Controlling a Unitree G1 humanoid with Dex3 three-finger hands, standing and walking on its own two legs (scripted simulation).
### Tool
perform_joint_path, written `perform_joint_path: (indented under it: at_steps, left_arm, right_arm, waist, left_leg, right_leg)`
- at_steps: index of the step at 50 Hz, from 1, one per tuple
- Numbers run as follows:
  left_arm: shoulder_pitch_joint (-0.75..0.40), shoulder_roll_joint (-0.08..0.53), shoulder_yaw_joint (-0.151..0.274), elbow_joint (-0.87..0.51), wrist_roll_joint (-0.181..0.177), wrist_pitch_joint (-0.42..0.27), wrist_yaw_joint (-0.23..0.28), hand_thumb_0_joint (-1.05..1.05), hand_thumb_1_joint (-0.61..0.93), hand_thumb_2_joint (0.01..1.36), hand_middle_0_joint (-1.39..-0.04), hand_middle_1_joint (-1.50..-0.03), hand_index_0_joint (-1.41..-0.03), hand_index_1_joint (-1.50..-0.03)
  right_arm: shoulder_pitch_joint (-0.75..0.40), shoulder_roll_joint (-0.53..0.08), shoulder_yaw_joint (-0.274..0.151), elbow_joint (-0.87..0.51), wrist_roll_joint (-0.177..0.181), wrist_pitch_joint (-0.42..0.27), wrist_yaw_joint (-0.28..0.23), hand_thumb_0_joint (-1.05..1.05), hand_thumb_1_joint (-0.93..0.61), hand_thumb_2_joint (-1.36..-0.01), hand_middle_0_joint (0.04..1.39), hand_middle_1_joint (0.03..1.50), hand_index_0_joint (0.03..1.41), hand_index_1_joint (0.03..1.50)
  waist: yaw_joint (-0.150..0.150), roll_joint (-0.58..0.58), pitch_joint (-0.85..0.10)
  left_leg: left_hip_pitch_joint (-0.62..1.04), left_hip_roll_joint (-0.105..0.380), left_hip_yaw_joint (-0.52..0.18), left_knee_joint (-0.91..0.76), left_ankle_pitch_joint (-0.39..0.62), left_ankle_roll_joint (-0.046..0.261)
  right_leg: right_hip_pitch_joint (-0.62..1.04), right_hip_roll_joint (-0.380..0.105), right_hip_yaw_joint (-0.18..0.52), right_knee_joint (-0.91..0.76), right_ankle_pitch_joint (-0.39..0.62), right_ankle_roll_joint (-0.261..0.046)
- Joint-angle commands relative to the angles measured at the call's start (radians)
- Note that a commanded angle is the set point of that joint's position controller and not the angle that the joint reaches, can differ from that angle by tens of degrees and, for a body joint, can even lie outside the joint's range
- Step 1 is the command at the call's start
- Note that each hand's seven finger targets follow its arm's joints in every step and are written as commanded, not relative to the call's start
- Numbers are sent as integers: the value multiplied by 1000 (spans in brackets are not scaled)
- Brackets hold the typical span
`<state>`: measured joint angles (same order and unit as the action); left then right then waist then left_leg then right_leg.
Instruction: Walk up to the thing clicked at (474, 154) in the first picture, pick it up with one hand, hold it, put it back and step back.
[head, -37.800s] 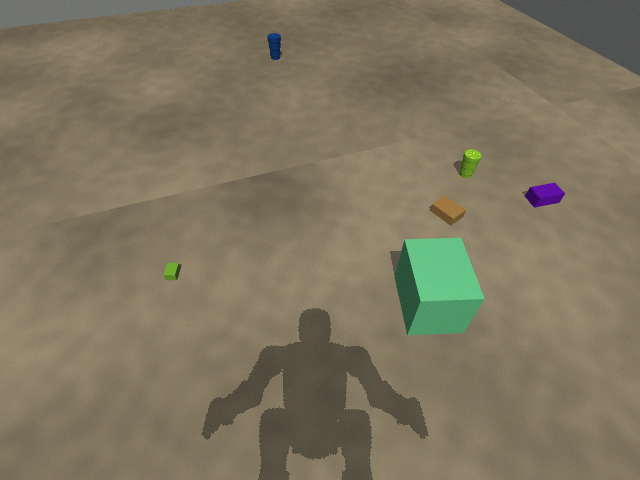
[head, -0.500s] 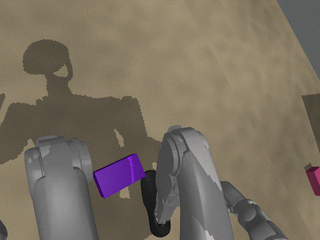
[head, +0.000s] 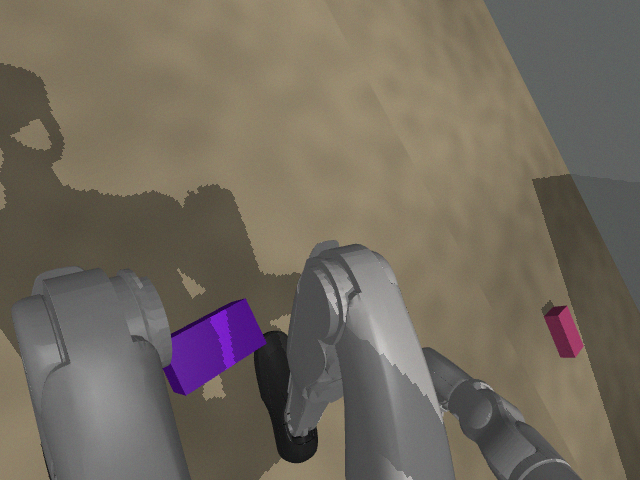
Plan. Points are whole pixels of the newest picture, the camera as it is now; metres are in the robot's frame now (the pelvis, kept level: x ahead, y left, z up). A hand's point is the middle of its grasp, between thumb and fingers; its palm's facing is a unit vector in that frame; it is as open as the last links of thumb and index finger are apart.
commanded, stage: lower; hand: left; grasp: from the side
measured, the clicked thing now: out of the picture +0.38 +0.36 -0.17
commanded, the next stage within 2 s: loosen in 0.60 s
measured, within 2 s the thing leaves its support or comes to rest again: rests again in 0.96 s
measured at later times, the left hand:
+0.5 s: hand out of the picture +0.38 +0.35 -0.18, palm faces +0.59 -0.81 -0.01, open 10.1 cm
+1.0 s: hand out of the picture +0.38 +0.35 -0.20, palm faces +0.60 -0.80 +0.00, open 10.2 cm
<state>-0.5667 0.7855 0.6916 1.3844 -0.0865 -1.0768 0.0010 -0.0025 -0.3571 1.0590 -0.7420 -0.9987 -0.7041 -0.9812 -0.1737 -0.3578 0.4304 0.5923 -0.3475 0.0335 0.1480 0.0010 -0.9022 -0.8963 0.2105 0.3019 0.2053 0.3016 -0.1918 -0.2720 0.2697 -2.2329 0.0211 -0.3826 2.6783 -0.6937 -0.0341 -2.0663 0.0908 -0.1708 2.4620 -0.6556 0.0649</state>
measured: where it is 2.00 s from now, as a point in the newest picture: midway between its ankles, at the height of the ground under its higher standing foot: (204, 455)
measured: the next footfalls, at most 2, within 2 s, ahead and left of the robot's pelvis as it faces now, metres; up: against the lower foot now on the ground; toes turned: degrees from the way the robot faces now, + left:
none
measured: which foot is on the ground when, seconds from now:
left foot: down 0.00-1.00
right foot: down 0.00-1.00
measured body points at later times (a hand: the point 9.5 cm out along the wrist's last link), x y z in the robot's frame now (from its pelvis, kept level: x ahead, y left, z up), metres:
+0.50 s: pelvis +0.00 +0.01 +0.00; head +0.21 +0.21 +0.33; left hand +0.35 +0.39 -0.18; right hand +0.19 -0.23 -0.03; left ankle +0.08 +0.13 -0.24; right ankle +0.13 -0.14 -0.24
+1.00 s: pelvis +0.00 +0.01 +0.00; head +0.21 +0.22 +0.33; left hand +0.34 +0.39 -0.19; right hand +0.18 -0.23 -0.03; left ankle +0.08 +0.13 -0.24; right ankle +0.13 -0.14 -0.24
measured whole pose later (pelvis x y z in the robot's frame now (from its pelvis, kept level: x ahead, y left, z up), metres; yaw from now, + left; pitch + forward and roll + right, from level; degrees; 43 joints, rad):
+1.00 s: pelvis +0.00 +0.01 +0.00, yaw -3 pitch +8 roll -19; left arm -0.55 0.85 0.66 1.46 -0.08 -1.15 0.09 0.00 -0.23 0.78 -0.73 -0.82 -0.72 -0.81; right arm -0.21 -0.36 0.52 0.57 -0.39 0.04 0.15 0.00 -0.89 -0.89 0.21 0.30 0.21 0.30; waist -0.18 -0.33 0.33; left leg -2.19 0.04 -0.45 2.71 -0.72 -0.02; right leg -2.02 0.12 -0.22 2.44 -0.64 0.06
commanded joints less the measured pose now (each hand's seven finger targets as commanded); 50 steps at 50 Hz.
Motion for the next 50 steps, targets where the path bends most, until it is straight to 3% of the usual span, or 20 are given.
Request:
perform_joint_path:
  at_steps: [1,9,11,13,15,18,20,21,26,28,30,35,36,38,39,42,45,46,48,50]
  left_arm:
    - [-179,227,3,-150,-3,-98,22,0,186,1215,-1197,-1343,-1223,-1333]
    - [-174,196,-38,-105,-5,-112,40,0,248,1240,-1188,-1343,-1215,-1333]
    - [-184,237,-11,-116,-9,-121,53,0,245,1234,-1186,-1336,-1214,-1325]
    - [-169,229,-4,-103,-12,-126,62,0,260,1256,-1185,-1342,-1210,-1334]
    - [-193,241,-7,-106,-5,-138,69,0,273,1271,-1192,-1351,-1216,-1345]
    - [-194,293,4,-109,8,-147,74,0,253,1257,-1198,-1342,-1220,-1337]
    - [-181,282,3,-93,11,-147,74,0,288,1273,-1201,-1352,-1224,-1346]
    - [-155,232,-36,-57,12,-142,68,0,279,1270,-1201,-1352,-1224,-1347]
    - [-169,294,16,-102,0,-154,82,0,252,1256,-1172,-1326,-1195,-1322]
    - [-150,266,13,-91,-8,-156,85,0,259,1248,-1165,-1318,-1187,-1314]
    - [-151,230,-22,-64,-7,-155,79,0,256,1255,-1170,-1323,-1191,-1320]
    - [-150,260,-30,-68,-6,-153,69,0,279,1265,-1166,-1318,-1185,-1317]
    - [-158,268,-30,-79,-3,-156,70,0,278,1185,-1205,-1287,-1227,-1280]
    - [-152,251,-31,-65,-12,-156,75,0,139,1025,-1086,-1127,-1119,-1120]
    - [-167,278,-20,-88,-15,-161,81,0,116,945,-1035,-1048,-1065,-1040]
    - [-154,261,-20,-70,-18,-166,89,0,24,740,-916,-906,-944,-884]
    - [-151,268,-20,-74,-7,-167,92,0,-84,641,-858,-815,-881,-798]
    - [-154,266,-29,-61,-1,-165,91,0,-157,657,-778,-753,-801,-748]
    - [-157,283,-24,-83,3,-164,90,0,-234,535,-644,-619,-652,-617]
    - [-152,258,-43,-59,5,-159,89,0,-251,474,-575,-542,-583,-539]
  right_arm:
    - [25,-361,-118,-30,-6,10,-21,0,-896,-901,200,300,200,300]
    - [14,-356,-95,-33,-16,6,-13,0,-881,-898,200,300,200,300]
    - [12,-359,-89,-40,-16,6,-14,0,-881,-897,200,300,200,300]
    - [1,-358,-85,-49,-20,5,-12,0,-876,-897,200,300,200,300]
    - [3,-361,-80,-43,-26,7,-12,0,-877,-898,200,300,200,300]
    - [-12,-365,-74,-51,-26,8,-14,0,-880,-898,200,300,200,300]
    - [-10,-361,-69,-51,-31,10,-14,0,-879,-898,200,300,200,300]
    - [-2,-352,-63,-32,-32,14,-12,0,-881,-899,200,300,200,300]
    - [-20,-376,-64,-60,-33,10,-16,0,-881,-899,200,300,200,300]
    - [-15,-369,-61,-56,-37,8,-14,0,-882,-900,200,300,200,300]
    - [-12,-365,-55,-41,-37,9,-15,0,-884,-900,200,300,200,300]
    - [-16,-368,-49,-36,-36,11,-19,0,-876,-898,200,300,200,300]
    - [-15,-367,-46,-39,-38,10,-19,0,-877,-894,201,300,200,300]
    - [-16,-365,-45,-34,-38,11,-18,0,-887,-890,201,300,201,300]
    - [-17,-369,-44,-30,-37,7,-19,0,-891,-891,201,300,201,300]
    - [-23,-370,-42,-34,-38,11,-19,0,-893,-891,201,300,201,300]
    - [-21,-368,-41,-37,-40,16,-19,0,-898,-892,201,300,201,300]
    - [-25,-372,-39,-39,-42,18,-19,0,-895,-897,201,301,200,301]
    - [-23,-370,-40,-35,-41,20,-20,0,-901,-898,201,301,201,301]
    - [-25,-366,-36,-40,-43,21,-19,0,-897,-898,201,301,201,301]
  waist:
    - [-81,607,-561]
    - [-102,558,-521]
    - [-96,559,-545]
    - [-88,549,-538]
    - [-101,564,-531]
    - [-93,568,-510]
    - [-95,570,-516]
    - [-99,558,-482]
    - [-96,579,-514]
    - [-94,564,-530]
    - [-108,555,-493]
    - [-104,545,-475]
    - [-104,555,-482]
    - [-100,542,-481]
    - [-95,556,-487]
    - [-97,556,-475]
    - [-96,567,-483]
    - [-101,572,-471]
    - [-94,592,-462]
    - [-103,586,-461]
  left_leg:
    - [459,72,107,-366,129,-23]
    - [421,71,95,-346,116,-14]
    - [430,71,90,-340,126,-13]
    - [429,72,90,-339,124,-12]
    - [436,76,87,-340,121,-14]
    - [408,78,90,-337,93,-9]
    - [419,80,92,-335,105,-12]
    - [409,82,87,-345,82,-13]
    - [438,84,74,-342,111,-16]
    - [445,82,75,-329,146,-15]
    - [437,85,70,-332,136,-15]
    - [410,88,68,-330,96,-10]
    - [418,87,69,-330,105,-10]
    - [421,88,68,-326,103,-10]
    - [422,89,68,-326,100,-10]
    - [432,91,60,-335,101,-13]
    - [446,94,58,-342,108,-16]
    - [450,96,51,-349,106,-19]
    - [457,99,48,-355,109,-21]
    - [453,96,51,-350,118,-20]
  right_leg:
    - [195,9,-165,-142,181,-72]
    - [218,18,-175,-157,183,-62]
    - [230,23,-179,-157,190,-62]
    - [233,24,-176,-159,189,-61]
    - [234,27,-180,-159,187,-60]
    - [225,30,-181,-160,166,-62]
    - [239,31,-183,-163,171,-61]
    - [215,31,-185,-163,147,-62]
    - [234,34,-195,-153,182,-61]
    - [257,38,-194,-154,211,-60]
    - [236,36,-198,-155,203,-59]
    - [226,41,-198,-166,175,-60]
    - [231,41,-199,-164,177,-61]
    - [237,43,-197,-167,175,-60]
    - [233,44,-196,-164,176,-61]
    - [230,40,-201,-160,171,-61]
    - [233,40,-199,-157,171,-63]
    - [225,38,-204,-153,168,-63]
    - [211,38,-199,-148,170,-65]
    - [225,39,-199,-152,178,-63]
